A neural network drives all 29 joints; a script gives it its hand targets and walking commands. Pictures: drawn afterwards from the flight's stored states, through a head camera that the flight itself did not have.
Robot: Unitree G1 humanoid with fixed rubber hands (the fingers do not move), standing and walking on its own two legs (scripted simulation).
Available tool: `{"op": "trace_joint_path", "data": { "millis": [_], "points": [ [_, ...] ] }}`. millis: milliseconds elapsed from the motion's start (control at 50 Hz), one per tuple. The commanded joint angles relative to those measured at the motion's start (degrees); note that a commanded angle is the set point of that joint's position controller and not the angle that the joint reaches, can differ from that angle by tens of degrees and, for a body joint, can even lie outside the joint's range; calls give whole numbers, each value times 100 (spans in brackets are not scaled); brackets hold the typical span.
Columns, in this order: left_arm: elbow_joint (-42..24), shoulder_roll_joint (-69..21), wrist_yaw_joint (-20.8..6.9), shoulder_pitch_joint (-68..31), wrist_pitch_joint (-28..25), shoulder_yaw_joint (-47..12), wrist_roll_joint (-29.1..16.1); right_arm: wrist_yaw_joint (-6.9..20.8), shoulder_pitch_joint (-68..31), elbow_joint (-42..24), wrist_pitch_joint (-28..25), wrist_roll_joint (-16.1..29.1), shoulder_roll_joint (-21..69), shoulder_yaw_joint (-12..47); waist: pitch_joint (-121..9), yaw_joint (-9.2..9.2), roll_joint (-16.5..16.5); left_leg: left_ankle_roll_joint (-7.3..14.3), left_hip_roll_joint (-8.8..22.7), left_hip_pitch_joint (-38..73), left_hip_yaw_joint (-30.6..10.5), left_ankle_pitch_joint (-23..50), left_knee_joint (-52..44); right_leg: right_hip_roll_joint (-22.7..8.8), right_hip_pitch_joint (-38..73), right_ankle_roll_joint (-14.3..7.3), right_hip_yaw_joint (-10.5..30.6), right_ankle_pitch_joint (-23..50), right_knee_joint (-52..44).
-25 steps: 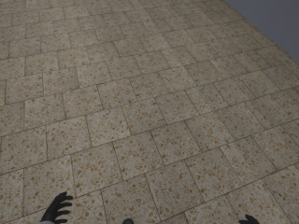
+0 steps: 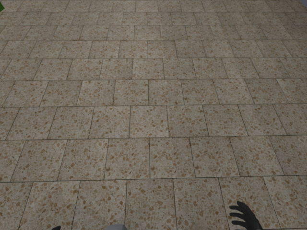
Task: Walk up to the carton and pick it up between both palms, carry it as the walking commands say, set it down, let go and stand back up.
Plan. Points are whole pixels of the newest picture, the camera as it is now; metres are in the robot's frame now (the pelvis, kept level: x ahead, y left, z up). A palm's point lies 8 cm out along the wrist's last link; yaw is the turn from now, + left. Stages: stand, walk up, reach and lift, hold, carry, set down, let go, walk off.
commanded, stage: walk up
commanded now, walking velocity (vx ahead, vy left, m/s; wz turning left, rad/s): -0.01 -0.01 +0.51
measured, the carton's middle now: out of the picture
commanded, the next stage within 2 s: none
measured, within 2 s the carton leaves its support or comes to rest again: neither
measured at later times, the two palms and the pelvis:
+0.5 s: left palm out of the picture +0.11 +0.33 -0.08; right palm (241, 228) +0.14 -0.22 -0.08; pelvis +0.02 +0.04 +0.01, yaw +13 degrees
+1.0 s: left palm out of the picture -0.01 +0.30 -0.12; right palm (155, 120) +0.50 +0.00 -0.14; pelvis +0.22 +0.12 -0.03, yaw +28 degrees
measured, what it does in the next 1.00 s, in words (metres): walks ahead, turning left: left foot, then right foot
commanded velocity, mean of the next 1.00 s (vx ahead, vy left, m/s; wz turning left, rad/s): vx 0.38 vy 0.01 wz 0.50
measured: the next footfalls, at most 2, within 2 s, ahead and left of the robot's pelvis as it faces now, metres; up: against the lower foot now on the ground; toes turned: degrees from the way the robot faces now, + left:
left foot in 0.06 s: +0.02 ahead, +0.12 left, +0.00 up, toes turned +6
right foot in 0.60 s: +0.05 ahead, -0.08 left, +0.00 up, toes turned +13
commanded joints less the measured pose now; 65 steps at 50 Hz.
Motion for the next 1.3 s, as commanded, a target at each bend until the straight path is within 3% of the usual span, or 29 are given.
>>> {"op": "trace_joint_path", "data": {
  "millis": [0,20,40,60,100,140,220,280,320,400,460,500,520,540,560,620,660,760,780,860,900,920,940,960,980,1020,1040,1160,1280],
  "points": [
    [-721,627,-86,-482,-33,198,-101,-194,1386,30,-283,-146,-1230,-261,-1856,-887,1537,811,1189,2665,-1708,5027,-1650,52,-1626,233,475,747,2863],
    [-933,471,-123,-602,-27,140,-78,-261,1439,54,-315,-130,-1475,-270,-1884,-899,2007,1350,2005,2925,-2824,7028,-1600,544,-2575,302,1071,-1651,3468],
    [-891,502,-109,-847,-4,139,-80,-302,1501,103,-299,-36,-1222,-249,-1596,-833,1272,1546,2144,2912,-2680,6890,-1623,350,-2893,328,1451,-1595,3939],
    [-901,361,-139,-812,27,66,-63,-365,1625,155,-287,-67,-998,-179,-1433,-764,843,1320,1933,2969,-2185,6923,-1421,197,-3108,296,1428,-1187,3952],
    [-648,580,-145,-326,112,37,-3,-348,585,-67,-288,-68,-739,-96,-907,-279,1192,1107,1387,2079,-1649,5174,-1850,-41,-2705,370,1435,-496,3531],
    [-655,566,-159,-320,168,31,-17,-322,393,-147,-315,-91,-668,-69,-762,-224,1045,993,1064,1714,-1261,4892,-2005,180,-2433,411,1239,-142,3258],
    [-792,573,-159,-888,318,115,-7,-272,999,40,-418,-148,-784,-62,-552,-340,852,818,874,1224,-1781,4641,-2237,387,-2141,396,1381,265,3276],
    [-798,642,-168,-873,365,64,-25,-237,657,-154,-387,-207,-860,-100,-667,-344,1065,988,752,984,-1735,2614,-2467,407,-1995,469,1449,540,3022],
    [-742,703,-280,-882,210,53,18,-82,428,-157,-362,-261,-1000,-208,-1057,-268,1691,1185,710,214,-1896,-1448,-3243,445,-1539,627,1021,484,3016],
    [-798,533,-340,-1508,-31,15,24,-24,999,46,-461,-200,-913,-166,-357,-473,1256,1168,843,482,-2350,-1156,-3340,478,-1657,547,1068,397,1435],
    [-771,424,-252,-1475,-196,35,-37,18,1240,294,-427,-204,-1030,-207,-463,-511,827,1334,906,673,-2832,-821,-2938,556,-1092,381,1235,-338,312],
    [-393,433,-192,-591,-327,73,-15,60,784,156,-421,-166,-859,-141,-496,121,250,1041,588,-601,-2513,-892,-2095,338,734,72,1470,-48,-1024],
    [-7,821,-155,227,-367,153,56,80,378,-72,-472,-163,-706,-63,-861,547,-280,789,134,-1498,-1949,-664,-1036,-324,1993,-113,2043,-204,-1527],
    [246,1451,-101,884,-352,328,113,119,431,-231,-527,-191,-345,67,-1041,715,-1992,553,-444,-2528,-1102,-709,1159,-1550,2673,-343,3727,-826,-1814],
    [362,1614,-27,803,-325,328,124,95,-65,-396,-537,-275,-358,22,-450,690,-1449,448,-186,-3377,-883,-495,1778,-1986,2213,-518,4017,-463,-1850],
    [292,912,-41,753,-484,197,171,68,188,-118,-480,-234,-376,-85,-268,386,-343,358,288,-2858,-780,655,2194,-1363,1774,-437,2660,705,-1788],
    [333,782,-23,814,-573,47,109,184,68,-137,-406,-248,-263,-111,141,344,-496,268,114,-2633,-470,873,2235,-1043,1199,5,2044,2117,-1768],
    [528,706,-91,1295,-596,63,76,341,-539,-296,-302,-142,-154,-5,279,426,-738,135,-81,-2021,226,908,1362,-641,1215,-38,795,3950,-1635],
    [546,774,-113,1157,-592,108,32,342,-343,-305,-318,-74,-136,-23,234,303,-1134,114,10,-1716,177,1057,1205,-597,1024,-24,642,3729,-1739],
    [661,987,-55,1379,-601,128,-10,319,-477,-214,-367,-89,-154,-36,-23,123,-1173,393,-323,-250,734,1077,-129,-675,526,197,63,5941,-790],
    [619,1010,-73,1460,-562,151,-42,215,512,95,-472,-123,-413,-116,-586,-319,-1032,623,-705,871,967,641,-432,-562,403,126,-70,6947,737],
    [531,1104,-77,1294,-561,184,-94,156,1287,301,-469,-236,-659,-185,-1385,-740,-609,909,-576,2410,739,861,-659,-543,-295,103,-73,6578,2158],
    [272,859,-136,962,-591,166,-173,53,2166,485,-499,-311,-1164,-347,-2043,-1250,687,1666,634,3849,-1041,2125,-1128,168,-1888,169,99,2543,4394],
    [80,621,-204,1194,-642,45,-162,-80,2542,576,-505,-282,-1608,-456,-2984,-1057,1933,2269,2185,4931,-3451,3743,-1298,795,-2941,189,912,-1305,5878],
    [89,766,-192,869,-649,70,-168,-177,2398,705,-554,-279,-1526,-446,-2791,-929,810,2501,2288,4381,-3850,3859,-1770,544,-3129,83,1678,-1097,6348],
    [73,540,-168,471,-591,-62,-50,-249,1377,651,-650,-257,-685,-147,-1057,-506,-154,2029,1737,2429,-2538,3566,-1883,-85,-3104,-69,1900,-622,5378],
    [101,387,-195,354,-527,-59,8,-269,1002,502,-715,-239,-458,-33,-794,-392,-109,1505,1470,1481,-2124,3156,-2061,-43,-2793,-95,1748,-409,5069],
    [-20,296,-313,112,-242,9,-10,-163,765,647,-858,-185,-532,7,161,-45,506,1055,1251,-223,-1094,1949,-3146,-156,-1688,244,1211,716,2187],
    [-209,303,-474,-1114,-213,35,-46,-64,1483,853,-790,-246,-745,-22,198,-526,1439,804,847,256,-1072,1741,-3377,352,-1234,271,676,1724,643]
  ]
}}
